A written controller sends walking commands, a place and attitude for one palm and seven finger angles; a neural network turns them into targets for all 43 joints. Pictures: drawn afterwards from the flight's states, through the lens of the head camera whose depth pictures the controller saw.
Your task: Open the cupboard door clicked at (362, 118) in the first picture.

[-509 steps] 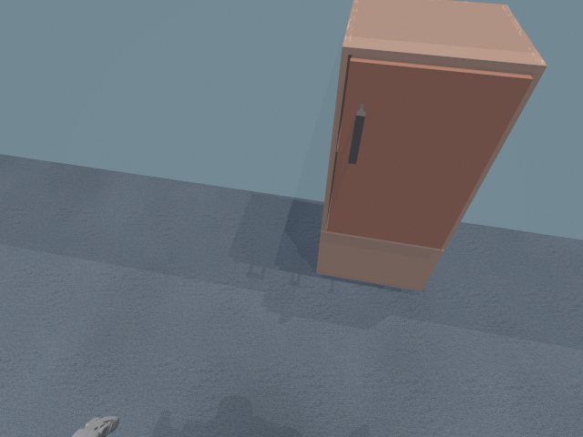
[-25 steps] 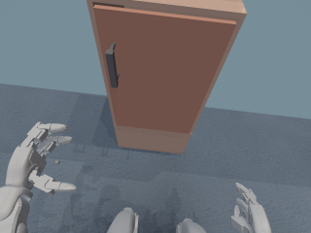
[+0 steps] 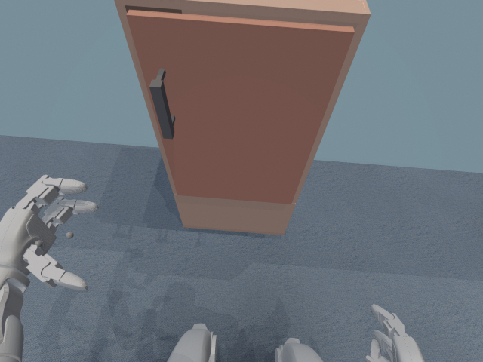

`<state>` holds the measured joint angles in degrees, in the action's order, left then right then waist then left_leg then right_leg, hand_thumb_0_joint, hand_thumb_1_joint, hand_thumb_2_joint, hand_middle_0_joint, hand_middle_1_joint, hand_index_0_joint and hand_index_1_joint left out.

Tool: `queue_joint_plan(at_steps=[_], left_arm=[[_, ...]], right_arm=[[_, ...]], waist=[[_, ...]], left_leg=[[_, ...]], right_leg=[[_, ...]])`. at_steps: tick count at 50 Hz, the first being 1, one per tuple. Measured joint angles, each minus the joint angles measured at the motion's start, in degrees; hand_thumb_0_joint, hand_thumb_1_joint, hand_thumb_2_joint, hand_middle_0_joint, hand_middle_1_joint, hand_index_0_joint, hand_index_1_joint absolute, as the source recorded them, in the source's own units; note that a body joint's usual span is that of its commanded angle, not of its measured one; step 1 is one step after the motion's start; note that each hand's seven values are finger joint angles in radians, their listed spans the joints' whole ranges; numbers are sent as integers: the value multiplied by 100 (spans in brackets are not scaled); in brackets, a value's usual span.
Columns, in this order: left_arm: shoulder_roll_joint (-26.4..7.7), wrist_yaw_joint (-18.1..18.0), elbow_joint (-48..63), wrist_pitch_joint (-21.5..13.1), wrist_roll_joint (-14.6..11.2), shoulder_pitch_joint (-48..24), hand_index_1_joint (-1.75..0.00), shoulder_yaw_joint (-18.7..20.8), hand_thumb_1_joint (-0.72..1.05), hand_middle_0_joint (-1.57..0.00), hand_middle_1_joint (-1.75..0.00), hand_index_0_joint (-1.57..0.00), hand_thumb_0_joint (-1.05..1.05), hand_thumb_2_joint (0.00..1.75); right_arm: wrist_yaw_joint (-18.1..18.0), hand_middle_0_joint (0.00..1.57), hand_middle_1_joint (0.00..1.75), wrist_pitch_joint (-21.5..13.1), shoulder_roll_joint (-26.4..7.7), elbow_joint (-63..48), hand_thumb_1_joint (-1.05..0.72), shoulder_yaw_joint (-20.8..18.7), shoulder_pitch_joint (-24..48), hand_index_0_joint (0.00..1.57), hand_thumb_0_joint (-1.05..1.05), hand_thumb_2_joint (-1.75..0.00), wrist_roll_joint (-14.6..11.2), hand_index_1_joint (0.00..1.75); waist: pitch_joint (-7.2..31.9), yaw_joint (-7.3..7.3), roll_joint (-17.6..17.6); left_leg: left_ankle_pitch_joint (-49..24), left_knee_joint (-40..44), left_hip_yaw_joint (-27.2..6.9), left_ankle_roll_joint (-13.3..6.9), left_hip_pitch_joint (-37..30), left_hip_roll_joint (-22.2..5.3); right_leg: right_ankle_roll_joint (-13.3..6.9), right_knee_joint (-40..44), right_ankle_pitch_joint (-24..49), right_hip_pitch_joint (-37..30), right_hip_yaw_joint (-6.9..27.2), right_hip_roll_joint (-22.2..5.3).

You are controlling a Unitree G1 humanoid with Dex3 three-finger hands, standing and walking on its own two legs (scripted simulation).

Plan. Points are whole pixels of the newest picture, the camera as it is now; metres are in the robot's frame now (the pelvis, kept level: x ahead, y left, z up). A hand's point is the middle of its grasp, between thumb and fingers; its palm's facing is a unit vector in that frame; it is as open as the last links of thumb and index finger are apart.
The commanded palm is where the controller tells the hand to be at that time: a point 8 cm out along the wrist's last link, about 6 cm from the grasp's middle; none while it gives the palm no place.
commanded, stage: raise the hand with hooked fingers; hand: left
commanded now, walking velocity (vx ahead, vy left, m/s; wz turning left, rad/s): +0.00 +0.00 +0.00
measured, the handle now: (165, 105) +0.59 +0.20 +0.03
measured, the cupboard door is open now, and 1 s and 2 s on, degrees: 0 0 0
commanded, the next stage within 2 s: move the hooked fingers beside the handle in 0.36 s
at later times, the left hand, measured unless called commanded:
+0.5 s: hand (78, 238) +0.28 +0.26 +0.06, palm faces +0.00 -1.00 -0.04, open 14.0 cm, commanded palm +0.27 +0.31 +0.06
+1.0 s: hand (97, 192) +0.37 +0.26 +0.04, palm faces -0.02 -1.00 -0.02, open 14.0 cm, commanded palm +0.35 +0.31 +0.05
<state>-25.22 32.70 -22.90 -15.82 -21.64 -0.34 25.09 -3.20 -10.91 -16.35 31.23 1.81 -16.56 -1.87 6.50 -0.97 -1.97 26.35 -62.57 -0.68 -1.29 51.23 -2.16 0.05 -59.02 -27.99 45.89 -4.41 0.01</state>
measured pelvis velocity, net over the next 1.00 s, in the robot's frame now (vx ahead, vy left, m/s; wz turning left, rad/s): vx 0.00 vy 0.00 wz -0.01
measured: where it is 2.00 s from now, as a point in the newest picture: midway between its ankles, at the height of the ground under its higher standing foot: outside the picture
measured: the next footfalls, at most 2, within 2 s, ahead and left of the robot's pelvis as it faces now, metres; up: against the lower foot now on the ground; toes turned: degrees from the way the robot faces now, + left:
none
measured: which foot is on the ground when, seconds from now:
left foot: down 0.00-1.00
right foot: down 0.00-1.00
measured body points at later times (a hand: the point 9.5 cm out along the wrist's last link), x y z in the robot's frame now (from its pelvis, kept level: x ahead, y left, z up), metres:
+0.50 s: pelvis +0.00 -0.01 +0.00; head +0.07 +0.00 +0.44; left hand +0.27 +0.31 +0.06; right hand +0.16 -0.26 -0.08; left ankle +0.04 +0.10 -0.66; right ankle +0.01 -0.13 -0.66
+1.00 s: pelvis +0.00 +0.00 -0.01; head +0.10 +0.01 +0.43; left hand +0.36 +0.32 +0.05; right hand +0.12 -0.27 -0.10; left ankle +0.04 +0.10 -0.66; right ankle +0.01 -0.13 -0.66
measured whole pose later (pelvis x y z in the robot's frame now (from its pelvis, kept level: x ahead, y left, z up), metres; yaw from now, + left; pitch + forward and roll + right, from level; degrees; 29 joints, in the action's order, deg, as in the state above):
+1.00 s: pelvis +0.00 +0.00 -0.01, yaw -1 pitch +18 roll -3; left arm -27.0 30.1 -38.5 -18.3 -17.0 -18.1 26.1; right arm -3.1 -8.4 -16.3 33.0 1.9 -17.6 -1.5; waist 6.7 -2.9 -1.1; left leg 27.0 -64.4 -0.2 -1.1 55.5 -2.6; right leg -0.1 -61.4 -28.6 50.7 -3.7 0.5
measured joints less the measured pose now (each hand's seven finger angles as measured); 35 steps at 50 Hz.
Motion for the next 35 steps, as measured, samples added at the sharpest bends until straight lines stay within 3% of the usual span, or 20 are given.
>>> queue_joint_plan(at_steps=[8, 25, 35], left_arm=[[163, -150, 3, -346, 0, 38, -120, 51, -50, -30, -120, -30, -1, 30], [168, -64, -226, -395, -18, -60, -120, 19, -50, -30, -120, -30, -1, 30], [-20, 8, -914, -321, 192, -1034, -120, 61, -50, -30, -120, -30, -1, 30]], right_arm=[[26, 20, 30, -7, -3, -8, -90, -40, -36, 20, 1, -90, 25, 30], [-28, 20, 30, -10, 50, -13, -90, 45, 114, 20, 1, -90, -1, 30], [-113, 20, 30, -33, 12, 137, -90, 65, 194, 20, 1, -90, 16, 30]], waist=[[10, -28, 68], [14, 32, 28], [-45, -9, 65]], left_leg=[[-8, -10, 17, 47, -5, -22], [-2, -50, -50, 115, -2, -50], [68, -274, -81, 109, 298, -58]], right_leg=[[-45, -84, -24, 41, 21, 18], [-111, -149, -62, 44, -36, 53], [-110, -344, -123, 321, -60, 61]])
